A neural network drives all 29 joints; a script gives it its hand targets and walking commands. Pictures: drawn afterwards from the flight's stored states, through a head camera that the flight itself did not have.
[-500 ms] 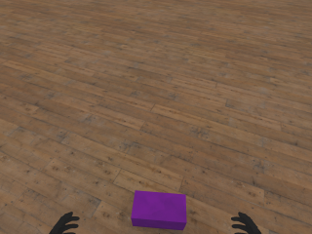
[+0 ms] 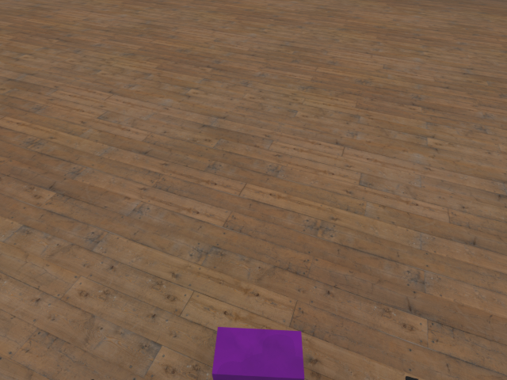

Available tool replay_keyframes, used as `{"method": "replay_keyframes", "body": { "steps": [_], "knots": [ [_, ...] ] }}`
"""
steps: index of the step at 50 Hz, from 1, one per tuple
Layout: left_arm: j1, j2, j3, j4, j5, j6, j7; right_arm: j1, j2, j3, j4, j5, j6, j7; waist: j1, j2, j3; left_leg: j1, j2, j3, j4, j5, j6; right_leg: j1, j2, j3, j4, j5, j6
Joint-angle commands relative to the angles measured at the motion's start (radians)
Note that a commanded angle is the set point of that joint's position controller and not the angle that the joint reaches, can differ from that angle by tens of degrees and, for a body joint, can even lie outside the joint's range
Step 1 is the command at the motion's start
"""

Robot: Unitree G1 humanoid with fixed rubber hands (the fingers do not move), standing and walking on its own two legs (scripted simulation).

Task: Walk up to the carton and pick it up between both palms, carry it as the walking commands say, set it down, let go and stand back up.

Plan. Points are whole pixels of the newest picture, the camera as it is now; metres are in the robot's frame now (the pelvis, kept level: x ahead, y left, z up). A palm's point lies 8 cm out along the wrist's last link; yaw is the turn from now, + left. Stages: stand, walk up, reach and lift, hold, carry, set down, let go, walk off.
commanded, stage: stand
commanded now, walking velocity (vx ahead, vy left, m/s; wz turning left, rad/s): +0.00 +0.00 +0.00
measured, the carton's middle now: (258, 359) +0.39 -0.04 -0.70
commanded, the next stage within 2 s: none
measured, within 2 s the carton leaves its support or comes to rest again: neither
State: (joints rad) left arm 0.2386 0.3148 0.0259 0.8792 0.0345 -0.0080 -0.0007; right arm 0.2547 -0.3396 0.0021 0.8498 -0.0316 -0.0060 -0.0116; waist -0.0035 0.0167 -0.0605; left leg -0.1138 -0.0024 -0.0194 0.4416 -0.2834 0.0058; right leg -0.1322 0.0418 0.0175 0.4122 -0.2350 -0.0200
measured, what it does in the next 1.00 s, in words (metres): stands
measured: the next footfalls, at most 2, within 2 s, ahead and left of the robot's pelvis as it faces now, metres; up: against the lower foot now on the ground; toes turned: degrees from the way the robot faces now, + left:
none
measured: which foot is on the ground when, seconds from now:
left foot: down 0.00-1.00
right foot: down 0.00-1.00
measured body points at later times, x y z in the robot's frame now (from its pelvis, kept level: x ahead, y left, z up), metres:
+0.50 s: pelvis -0.04 +0.02 +0.00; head -0.08 +0.01 +0.45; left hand +0.02 +0.32 -0.12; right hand +0.01 -0.28 -0.13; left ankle -0.03 +0.11 -0.74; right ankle -0.01 -0.11 -0.74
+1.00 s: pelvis -0.04 +0.02 +0.00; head -0.06 +0.02 +0.45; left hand +0.02 +0.32 -0.13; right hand +0.03 -0.28 -0.12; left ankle -0.03 +0.11 -0.74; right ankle -0.01 -0.11 -0.74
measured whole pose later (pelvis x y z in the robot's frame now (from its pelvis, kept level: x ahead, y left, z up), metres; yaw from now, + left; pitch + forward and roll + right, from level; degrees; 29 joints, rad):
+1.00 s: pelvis -0.04 +0.02 +0.00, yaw -1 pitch -3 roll +0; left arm 0.20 0.35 -0.01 1.10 0.01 -0.02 -0.01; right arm 0.18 -0.36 0.03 1.09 -0.01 -0.03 0.00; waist 0.01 0.00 -0.02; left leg -0.13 -0.03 0.00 0.38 -0.20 0.03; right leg -0.16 0.02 0.04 0.36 -0.15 0.00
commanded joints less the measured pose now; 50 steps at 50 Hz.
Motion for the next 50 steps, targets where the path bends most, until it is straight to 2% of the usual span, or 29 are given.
{"method": "replay_keyframes", "body": {
  "steps": [1, 3, 6, 8, 11, 15, 16, 17, 18, 19, 20, 22, 23, 24, 25, 26, 27, 29, 31, 34, 35, 36, 37, 38, 39, 41, 44, 48, 50],
  "knots": [
    [-0.049, 0.210, 0.050, -0.045, -0.004, -0.031, 0.010, -0.033, -0.218, -0.055, -0.046, 0.003, -0.035, -0.014, 0.004, -0.019, 0.038, -0.028, 0.104, -0.087, -0.091, 0.264, 0.015, 0.006, -0.123, 0.111, -0.066, 0.238, 0.008],
    [-0.077, 0.210, 0.047, -0.036, -0.011, -0.032, 0.008, -0.067, -0.178, -0.035, -0.048, 0.002, -0.041, -0.014, 0.014, -0.043, 0.064, -0.057, 0.103, -0.098, -0.101, 0.197, 0.013, -0.021, -0.122, 0.114, -0.079, 0.183, 0.009],
    [-0.062, 0.192, 0.033, 0.002, -0.010, -0.025, 0.007, -0.057, -0.191, -0.042, -0.022, 0.009, -0.047, -0.010, 0.001, 0.029, 0.079, -0.072, 0.107, -0.106, -0.119, 0.156, 0.019, -0.016, -0.128, 0.122, -0.087, 0.170, 0.001],
    [-0.095, 0.224, 0.040, 0.017, -0.012, -0.024, 0.008, -0.055, -0.195, -0.035, 0.004, 0.008, -0.046, -0.008, -0.002, -0.020, 0.065, -0.063, 0.110, -0.117, -0.144, 0.118, 0.021, -0.017, -0.122, 0.122, -0.098, 0.105, 0.004],
    [-0.071, 0.214, 0.030, 0.032, -0.013, -0.032, 0.001, -0.074, -0.219, -0.039, 0.021, 0.007, -0.047, -0.006, 0.006, 0.024, 0.108, -0.089, 0.118, -0.137, -0.168, 0.066, 0.027, -0.033, -0.121, 0.126, -0.095, 0.071, -0.002],
    [-0.075, 0.218, 0.026, 0.052, -0.004, -0.029, 0.001, -0.075, -0.204, -0.031, 0.061, 0.009, -0.047, -0.008, 0.004, -0.005, 0.119, -0.114, 0.117, -0.131, -0.174, -0.022, 0.032, -0.045, -0.132, 0.147, -0.113, 0.014, -0.005],
    [-0.073, 0.233, 0.026, 0.069, -0.008, -0.027, 0.003, -0.067, -0.206, -0.031, 0.056, 0.013, -0.045, -0.006, -0.002, 0.015, 0.109, -0.108, 0.109, -0.122, -0.177, -0.037, 0.023, -0.051, -0.136, 0.157, -0.129, -0.009, -0.007],
    [-0.081, 0.230, 0.023, 0.072, -0.009, -0.023, 0.003, -0.078, -0.208, -0.029, 0.062, 0.012, -0.046, -0.006, -0.004, 0.004, 0.108, -0.107, 0.114, -0.130, -0.186, -0.058, 0.030, -0.061, -0.128, 0.148, -0.118, -0.011, -0.002],
    [-0.055, 0.248, 0.028, 0.078, -0.016, -0.025, 0.000, -0.075, -0.224, -0.029, 0.076, 0.009, -0.046, -0.004, 0.017, 0.024, 0.106, -0.113, 0.115, -0.144, -0.202, -0.064, 0.029, -0.043, -0.119, 0.141, -0.106, 0.011, -0.004],
    [-0.073, 0.227, 0.028, 0.084, -0.014, -0.021, -0.001, -0.088, -0.237, -0.036, 0.073, 0.013, -0.049, -0.006, 0.006, -0.008, 0.123, -0.145, 0.127, -0.164, -0.215, -0.091, 0.030, -0.037, -0.108, 0.114, -0.092, 0.028, 0.001],
    [-0.038, 0.220, 0.023, 0.101, -0.017, -0.023, 0.001, -0.077, -0.246, -0.039, 0.092, 0.005, -0.049, -0.009, 0.018, 0.001, 0.119, -0.144, 0.127, -0.167, -0.217, -0.085, 0.034, -0.019, -0.117, 0.118, -0.087, 0.043, -0.002],
    [-0.038, 0.247, 0.024, 0.109, -0.019, -0.028, 0.000, -0.064, -0.244, -0.035, 0.101, 0.009, -0.051, -0.008, 0.012, -0.006, 0.133, -0.120, 0.126, -0.167, -0.227, -0.096, 0.035, -0.060, -0.120, 0.137, -0.087, -0.006, -0.004],
    [-0.016, 0.221, 0.015, 0.126, -0.016, -0.027, 0.000, -0.070, -0.267, -0.041, 0.105, 0.016, -0.047, -0.006, 0.009, 0.021, 0.107, -0.110, 0.127, -0.163, -0.211, -0.096, 0.036, -0.060, -0.114, 0.127, -0.096, 0.011, -0.005],
    [-0.022, 0.244, 0.016, 0.116, -0.020, -0.028, 0.003, -0.061, -0.238, -0.033, 0.115, 0.020, -0.041, 0.000, 0.013, -0.006, 0.109, -0.135, 0.125, -0.171, -0.215, -0.121, 0.038, -0.032, -0.124, 0.127, -0.086, 0.007, -0.001],
    [-0.032, 0.241, 0.021, 0.120, -0.018, -0.029, 0.003, -0.089, -0.220, -0.030, 0.109, 0.021, -0.043, 0.005, 0.024, -0.001, 0.107, -0.132, 0.115, -0.144, -0.198, -0.112, 0.034, -0.050, -0.128, 0.152, -0.115, -0.030, -0.003],
    [-0.068, 0.256, 0.020, 0.119, -0.009, -0.033, 0.002, -0.092, -0.222, -0.029, 0.105, 0.022, -0.042, 0.005, -0.001, -0.053, 0.135, -0.124, 0.110, -0.144, -0.192, -0.084, 0.037, -0.079, -0.132, 0.153, -0.124, -0.057, -0.008],
    [-0.052, 0.254, 0.015, 0.115, -0.011, -0.033, 0.006, -0.077, -0.226, -0.034, 0.114, 0.016, -0.045, 0.007, 0.002, -0.072, 0.126, -0.113, 0.105, -0.143, -0.181, -0.080, 0.035, -0.089, -0.131, 0.155, -0.132, -0.069, -0.007],
    [-0.028, 0.262, 0.017, 0.130, -0.016, -0.031, 0.005, -0.080, -0.223, -0.032, 0.121, 0.014, -0.046, 0.013, 0.009, -0.019, 0.120, -0.087, 0.098, -0.130, -0.161, -0.065, 0.039, -0.106, -0.145, 0.177, -0.149, -0.092, -0.017],
    [-0.076, 0.265, 0.015, 0.126, -0.010, -0.028, 0.006, -0.077, -0.226, -0.030, 0.135, 0.021, -0.042, 0.010, -0.003, -0.051, 0.149, -0.100, 0.096, -0.133, -0.164, -0.069, 0.035, -0.129, -0.141, 0.164, -0.147, -0.116, -0.010],
    [-0.083, 0.255, 0.006, 0.136, -0.016, -0.034, 0.006, -0.071, -0.235, -0.031, 0.139, 0.024, -0.042, 0.014, -0.016, -0.044, 0.100, -0.070, 0.106, -0.138, -0.166, -0.017, 0.035, -0.096, -0.145, 0.164, -0.145, -0.070, -0.014],
    [-0.053, 0.255, 0.014, 0.147, -0.022, -0.032, 0.008, -0.088, -0.248, -0.030, 0.145, 0.012, -0.041, 0.012, 0.005, 0.008, 0.089, -0.095, 0.112, -0.142, -0.180, -0.036, 0.040, -0.050, -0.138, 0.162, -0.131, -0.009, -0.009],
    [-0.048, 0.265, 0.008, 0.147, -0.019, -0.035, 0.009, -0.097, -0.220, -0.024, 0.141, 0.017, -0.036, 0.008, 0.011, 0.021, 0.069, -0.087, 0.124, -0.149, -0.181, -0.007, 0.041, -0.027, -0.151, 0.156, -0.123, 0.025, -0.015],
    [-0.029, 0.236, 0.003, 0.158, -0.028, -0.037, 0.009, -0.084, -0.231, -0.017, 0.147, 0.027, -0.045, 0.007, 0.004, -0.004, 0.071, -0.094, 0.123, -0.160, -0.175, 0.023, 0.045, -0.009, -0.150, 0.150, -0.105, 0.061, -0.015],
    [-0.041, 0.263, 0.009, 0.166, -0.030, -0.033, 0.008, -0.089, -0.237, -0.022, 0.150, 0.025, -0.046, 0.003, 0.001, 0.017, 0.058, -0.088, 0.122, -0.148, -0.190, 0.037, 0.035, -0.007, -0.144, 0.140, -0.105, 0.094, -0.012],
    [-0.046, 0.269, 0.012, 0.160, -0.023, -0.032, 0.011, -0.089, -0.238, -0.018, 0.166, 0.025, -0.044, -0.001, 0.019, -0.001, 0.070, -0.079, 0.113, -0.134, -0.187, 0.040, 0.031, -0.026, -0.148, 0.152, -0.112, 0.070, -0.010],
    [-0.075, 0.261, 0.011, 0.149, -0.016, -0.031, 0.008, -0.124, -0.225, -0.020, 0.154, 0.021, -0.046, -0.001, 0.020, -0.034, 0.091, -0.083, 0.112, -0.133, -0.171, 0.005, 0.036, -0.046, -0.149, 0.151, -0.132, -0.001, -0.009],
    [-0.075, 0.252, 0.005, 0.155, -0.022, -0.029, 0.005, -0.118, -0.227, -0.012, 0.172, 0.020, -0.039, 0.002, 0.016, 0.019, 0.110, -0.104, 0.112, -0.123, -0.185, -0.006, 0.027, -0.064, -0.141, 0.152, -0.120, 0.000, -0.005],
    [-0.081, 0.241, -0.004, 0.166, -0.025, -0.029, 0.005, -0.115, -0.220, -0.015, 0.177, 0.031, -0.044, 0.001, 0.004, -0.027, 0.099, -0.079, 0.113, -0.131, -0.174, 0.042, 0.033, -0.056, -0.150, 0.158, -0.135, 0.018, -0.014],
    [-0.105, 0.259, -0.001, 0.168, -0.026, -0.027, 0.009, -0.120, -0.228, -0.016, 0.173, 0.027, -0.040, 0.004, -0.002, -0.006, 0.093, -0.074, 0.114, -0.126, -0.185, 0.058, 0.034, -0.037, -0.150, 0.154, -0.135, 0.049, -0.006]
  ]
}}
